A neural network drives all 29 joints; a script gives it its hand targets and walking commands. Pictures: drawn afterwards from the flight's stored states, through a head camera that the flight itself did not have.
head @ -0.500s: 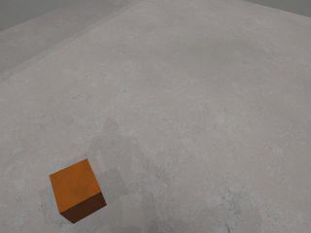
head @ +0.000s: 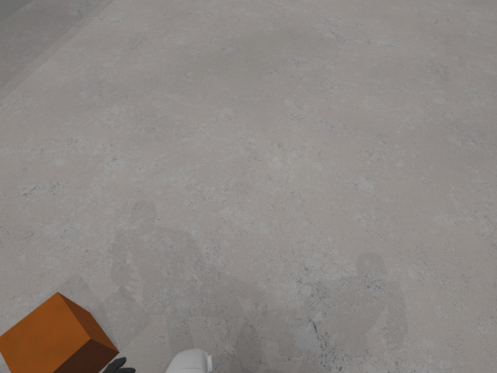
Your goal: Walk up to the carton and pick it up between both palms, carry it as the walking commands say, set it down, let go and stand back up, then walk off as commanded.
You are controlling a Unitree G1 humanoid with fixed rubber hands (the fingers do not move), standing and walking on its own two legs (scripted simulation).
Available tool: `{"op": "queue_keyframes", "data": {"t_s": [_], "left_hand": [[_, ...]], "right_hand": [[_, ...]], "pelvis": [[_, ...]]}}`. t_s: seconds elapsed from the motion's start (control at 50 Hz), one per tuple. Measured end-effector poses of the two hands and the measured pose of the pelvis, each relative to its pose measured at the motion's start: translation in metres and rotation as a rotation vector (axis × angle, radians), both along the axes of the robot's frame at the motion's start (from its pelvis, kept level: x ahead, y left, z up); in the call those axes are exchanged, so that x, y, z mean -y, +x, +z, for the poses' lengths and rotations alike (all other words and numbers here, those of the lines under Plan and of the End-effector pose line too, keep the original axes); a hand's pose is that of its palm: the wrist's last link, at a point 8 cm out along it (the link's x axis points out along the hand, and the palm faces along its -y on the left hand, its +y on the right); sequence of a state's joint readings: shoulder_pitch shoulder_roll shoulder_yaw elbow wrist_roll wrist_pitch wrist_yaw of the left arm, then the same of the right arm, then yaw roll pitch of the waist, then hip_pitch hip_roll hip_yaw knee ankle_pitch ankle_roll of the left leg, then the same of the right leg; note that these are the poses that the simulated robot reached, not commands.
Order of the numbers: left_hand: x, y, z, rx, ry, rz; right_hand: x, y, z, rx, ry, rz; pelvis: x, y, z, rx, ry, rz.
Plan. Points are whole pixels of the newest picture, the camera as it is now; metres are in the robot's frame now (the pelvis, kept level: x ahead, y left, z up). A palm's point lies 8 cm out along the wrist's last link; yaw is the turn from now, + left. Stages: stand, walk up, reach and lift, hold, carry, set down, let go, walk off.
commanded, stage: walk off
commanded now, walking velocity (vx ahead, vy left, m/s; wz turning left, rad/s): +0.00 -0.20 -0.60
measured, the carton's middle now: (63, 347) +0.27 +0.64 -0.64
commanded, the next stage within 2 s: none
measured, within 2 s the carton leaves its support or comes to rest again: neither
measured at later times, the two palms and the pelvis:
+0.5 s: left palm (211, 348) +0.18 +0.08 -0.12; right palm out of the picture -0.11 -0.39 -0.13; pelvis -0.01 -0.13 +0.00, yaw -18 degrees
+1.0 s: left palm out of the picture +0.14 -0.06 -0.14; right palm out of the picture -0.15 -0.48 -0.11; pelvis -0.06 -0.24 +0.00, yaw -35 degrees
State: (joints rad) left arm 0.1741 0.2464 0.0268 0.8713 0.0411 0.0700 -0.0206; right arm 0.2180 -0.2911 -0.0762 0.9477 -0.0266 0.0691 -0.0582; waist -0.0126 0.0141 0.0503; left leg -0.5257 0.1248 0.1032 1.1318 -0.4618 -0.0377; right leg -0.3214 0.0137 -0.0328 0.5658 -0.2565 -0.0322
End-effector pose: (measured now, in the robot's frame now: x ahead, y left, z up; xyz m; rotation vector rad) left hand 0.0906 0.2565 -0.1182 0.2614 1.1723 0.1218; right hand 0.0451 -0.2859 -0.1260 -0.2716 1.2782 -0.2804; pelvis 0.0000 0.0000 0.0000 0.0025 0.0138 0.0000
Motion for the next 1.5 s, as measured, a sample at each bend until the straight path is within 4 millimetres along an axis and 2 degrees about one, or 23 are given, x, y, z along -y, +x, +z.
{"op": "queue_keyframes", "data": {"t_s": [0.1, 0.14, 0.18, 0.24, 0.38, 0.46, 0.54, 0.6, 0.7, 0.8, 0.86, 0.92, 1.08, 1.16, 1.26, 1.32, 1.42, 1.5], "left_hand": [[0.023, -0.005, -0.015, -0.022, -0.038, -0.015], [0.032, -0.005, -0.024, -0.029, -0.061, -0.023], [0.041, -0.002, -0.034, -0.037, -0.078, -0.037], [0.060, 0.007, -0.032, -0.075, -0.089, -0.107], [0.107, 0.047, -0.012, -0.035, -0.106, -0.200], [0.152, 0.074, -0.006, 0.005, -0.088, -0.284], [0.200, 0.092, -0.006, 0.061, -0.046, -0.363], [0.222, 0.082, 0.002, 0.056, -0.024, -0.386], [0.240, 0.060, 0.003, -0.007, 0.013, -0.398], [0.262, 0.049, -0.011, -0.032, -0.017, -0.423], [0.276, 0.045, -0.023, -0.045, -0.050, -0.434], [0.292, 0.043, -0.032, -0.073, -0.067, -0.468], [0.352, 0.056, -0.013, -0.071, -0.089, -0.602], [0.399, 0.062, -0.007, -0.038, -0.082, -0.684], [0.465, 0.057, -0.005, 0.046, -0.045, -0.787], [0.482, 0.037, 0.005, 0.045, -0.028, -0.811], [0.491, 0.007, 0.006, -0.010, 0.018, -0.823], [0.502, -0.014, 0.003, -0.028, -0.015, -0.813]], "right_hand": [[0.004, 0.026, 0.008, 0.098, -0.003, -0.003], [0.004, 0.027, 0.009, 0.127, -0.005, -0.015], [0.008, 0.018, 0.008, 0.140, -0.015, -0.034], [0.017, -0.015, 0.015, 0.101, -0.014, -0.102], [0.055, -0.097, 0.020, -0.039, -0.011, -0.240], [0.085, -0.139, 0.009, -0.090, 0.016, -0.326], [0.125, -0.172, -0.014, -0.128, 0.043, -0.391], [0.149, -0.170, -0.013, -0.123, 0.043, -0.411], [0.183, -0.138, -0.001, 0.016, 0.018, -0.403], [0.199, -0.120, 0.005, 0.104, -0.005, -0.414], [0.201, -0.121, 0.008, 0.138, -0.017, -0.431], [0.200, -0.143, 0.011, 0.140, -0.031, -0.470], [0.202, -0.251, 0.021, -0.010, -0.018, -0.637], [0.209, -0.305, 0.013, -0.060, 0.016, -0.722], [0.234, -0.369, -0.015, -0.103, 0.061, -0.818], [0.253, -0.379, -0.012, -0.105, 0.065, -0.840], [0.292, -0.368, -0.001, 0.032, 0.024, -0.830], [0.312, -0.357, 0.008, 0.113, 0.031, -0.823]], "pelvis": [[0.018, 0.000, -0.003, 0.003, -0.009, -0.049], [0.023, 0.001, -0.007, 0.005, -0.016, -0.072], [0.029, 0.001, -0.012, 0.003, -0.022, -0.105], [0.041, 0.001, -0.004, 0.007, -0.018, -0.165], [0.076, -0.003, 0.008, 0.003, -0.051, -0.241], [0.108, -0.010, 0.003, -0.003, -0.040, -0.289], [0.147, -0.017, -0.012, -0.004, -0.031, -0.330], [0.164, -0.023, -0.006, -0.001, -0.012, -0.351], [0.189, -0.032, 0.002, 0.002, 0.007, -0.408], [0.206, -0.040, -0.002, 0.006, -0.002, -0.459], [0.214, -0.043, -0.006, 0.008, -0.013, -0.492], [0.222, -0.048, -0.008, 0.011, -0.014, -0.549], [0.252, -0.069, 0.008, 0.002, -0.044, -0.656], [0.275, -0.088, 0.005, -0.003, -0.041, -0.705], [0.314, -0.118, -0.012, -0.002, -0.028, -0.762], [0.328, -0.132, -0.004, 0.006, -0.007, -0.784], [0.347, -0.152, 0.004, 0.012, 0.011, -0.841], [0.366, -0.155, 0.008, 0.003, 0.006, -0.868]]}}
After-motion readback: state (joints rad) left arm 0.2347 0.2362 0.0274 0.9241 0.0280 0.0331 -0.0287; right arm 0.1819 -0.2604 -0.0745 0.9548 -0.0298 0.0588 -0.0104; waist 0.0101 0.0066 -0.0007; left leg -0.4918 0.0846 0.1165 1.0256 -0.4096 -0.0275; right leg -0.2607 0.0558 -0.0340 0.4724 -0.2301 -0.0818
